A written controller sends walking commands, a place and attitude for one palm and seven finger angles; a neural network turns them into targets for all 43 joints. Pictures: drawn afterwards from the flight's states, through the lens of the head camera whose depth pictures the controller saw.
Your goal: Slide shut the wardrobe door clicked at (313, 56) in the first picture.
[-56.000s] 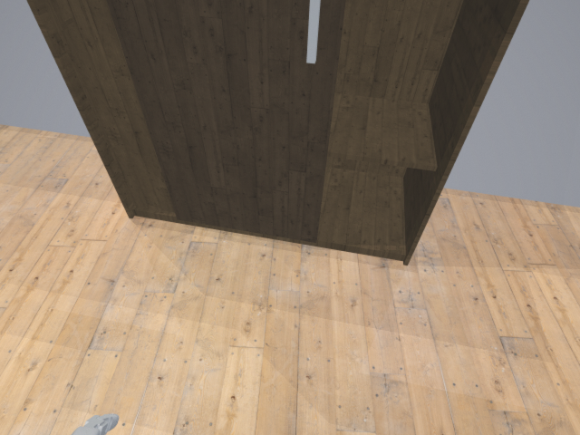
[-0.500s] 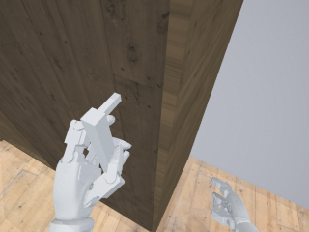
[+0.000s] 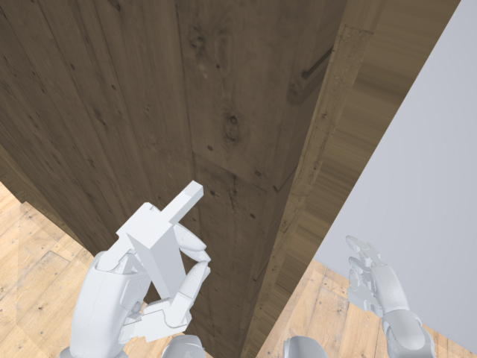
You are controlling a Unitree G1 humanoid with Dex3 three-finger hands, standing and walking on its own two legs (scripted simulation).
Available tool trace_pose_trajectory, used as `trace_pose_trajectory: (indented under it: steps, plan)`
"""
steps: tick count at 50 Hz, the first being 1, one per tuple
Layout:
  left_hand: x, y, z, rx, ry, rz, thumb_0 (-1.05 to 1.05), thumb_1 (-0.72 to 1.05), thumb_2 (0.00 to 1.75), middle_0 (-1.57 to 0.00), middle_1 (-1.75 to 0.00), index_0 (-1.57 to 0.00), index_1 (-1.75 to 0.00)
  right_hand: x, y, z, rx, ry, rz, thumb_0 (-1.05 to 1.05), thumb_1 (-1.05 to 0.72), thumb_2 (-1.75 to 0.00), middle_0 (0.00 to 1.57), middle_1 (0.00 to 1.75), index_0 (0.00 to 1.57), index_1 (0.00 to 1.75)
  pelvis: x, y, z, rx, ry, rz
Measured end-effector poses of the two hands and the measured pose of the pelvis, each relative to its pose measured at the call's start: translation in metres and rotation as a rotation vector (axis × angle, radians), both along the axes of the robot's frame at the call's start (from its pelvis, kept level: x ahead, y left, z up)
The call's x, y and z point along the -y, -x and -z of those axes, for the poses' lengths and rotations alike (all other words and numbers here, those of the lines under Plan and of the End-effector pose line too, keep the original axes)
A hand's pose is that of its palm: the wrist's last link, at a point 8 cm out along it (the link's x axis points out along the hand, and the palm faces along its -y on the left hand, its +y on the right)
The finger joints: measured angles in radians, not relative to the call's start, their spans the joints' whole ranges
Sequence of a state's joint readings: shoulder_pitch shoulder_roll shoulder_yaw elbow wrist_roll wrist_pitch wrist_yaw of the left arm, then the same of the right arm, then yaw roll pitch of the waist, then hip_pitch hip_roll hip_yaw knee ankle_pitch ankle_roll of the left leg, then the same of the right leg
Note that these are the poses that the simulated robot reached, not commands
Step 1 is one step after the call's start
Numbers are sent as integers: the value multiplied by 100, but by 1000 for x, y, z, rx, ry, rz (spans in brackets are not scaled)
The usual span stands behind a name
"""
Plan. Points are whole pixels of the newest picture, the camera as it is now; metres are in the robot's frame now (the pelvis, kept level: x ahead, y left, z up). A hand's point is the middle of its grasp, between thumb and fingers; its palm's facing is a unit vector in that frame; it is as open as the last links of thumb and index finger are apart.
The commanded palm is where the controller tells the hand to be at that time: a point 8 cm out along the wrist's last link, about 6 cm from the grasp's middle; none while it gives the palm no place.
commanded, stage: step sideways, sliding the door along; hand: left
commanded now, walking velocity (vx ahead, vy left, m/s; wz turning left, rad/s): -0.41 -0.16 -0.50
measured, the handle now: (183, 260) +0.16 +0.11 +0.20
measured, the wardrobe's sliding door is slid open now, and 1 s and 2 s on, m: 0.01 0.00 0.00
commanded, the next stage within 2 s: stop walking and hold the door there in 1.66 s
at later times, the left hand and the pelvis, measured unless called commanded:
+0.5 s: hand (203, 314) +0.12 +0.08 +0.19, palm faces +0.17 -0.98 -0.07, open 6.6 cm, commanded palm +0.07 +0.06 +0.18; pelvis -0.17 -0.05 -0.03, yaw -12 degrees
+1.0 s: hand (195, 318) +0.12 +0.08 +0.20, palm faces -0.03 -1.00 +0.02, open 5.8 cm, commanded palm +0.08 +0.06 +0.18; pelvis -0.22 +0.02 +0.04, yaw -21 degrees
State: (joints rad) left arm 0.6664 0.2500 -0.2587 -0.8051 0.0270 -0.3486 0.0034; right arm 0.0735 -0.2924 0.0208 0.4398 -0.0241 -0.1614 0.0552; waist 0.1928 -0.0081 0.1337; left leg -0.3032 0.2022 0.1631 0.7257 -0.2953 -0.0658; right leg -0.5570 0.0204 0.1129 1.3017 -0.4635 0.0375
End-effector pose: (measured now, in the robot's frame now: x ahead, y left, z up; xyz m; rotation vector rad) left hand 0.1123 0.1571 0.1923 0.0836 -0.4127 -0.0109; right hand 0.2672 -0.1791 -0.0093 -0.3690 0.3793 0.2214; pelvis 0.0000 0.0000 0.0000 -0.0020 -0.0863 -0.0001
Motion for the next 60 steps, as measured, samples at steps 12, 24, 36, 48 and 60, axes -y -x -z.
trace_pose_trajectory:
  steps: [12, 24, 36, 48, 60]
  plan:
    - [19, 8, 5, 111, 21, -310, -9, 62, 85, -61, -149, -36, -131, 49, 132, 65, -76, -242, 112, 1, -89, -90, 21, 30, 21, 30, 63, 81, 37, 64, -65, 121]
    - [27, 14, 5, 84, 15, -155, -4, 70, 76, -49, -150, -22, -128, 163, 366, 86, -284, -60, 671, 2, -90, -90, 20, 30, 20, 30, 47, 168, 31, 43, 30, 205]
    - [29, 17, 3, 30, 19, -171, -4, 70, 78, -48, -145, -23, -128, 133, 429, 92, -332, -115, 739, 2, -91, -90, 19, 30, 19, 30, 33, 222, 15, -10, -46, 315]
    - [21, 13, 0, -81, 109, 4, -2, 69, 78, -46, -141, -36, -131, 38, 378, 29, -269, -156, 563, 2, -90, -90, 20, 30, 20, 30, -12, 217, -31, -8, 52, 374]
    - [16, 10, -2, -143, 70, 147, -2, 74, 78, -46, -140, -39, -139, 22, 334, -5, -214, -95, 543, 1, -90, -90, 20, 30, 20, 30, -38, 206, -45, -41, 50, 376]
